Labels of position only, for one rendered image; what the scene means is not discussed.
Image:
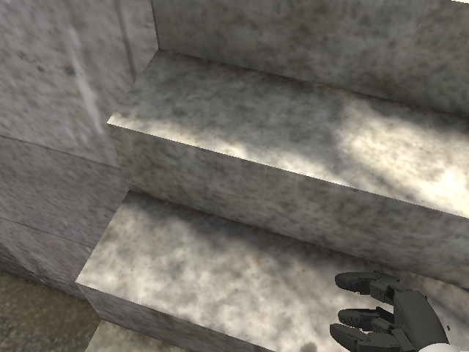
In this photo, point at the robot right hand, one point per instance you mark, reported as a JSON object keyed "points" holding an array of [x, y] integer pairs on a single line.
{"points": [[413, 325]]}

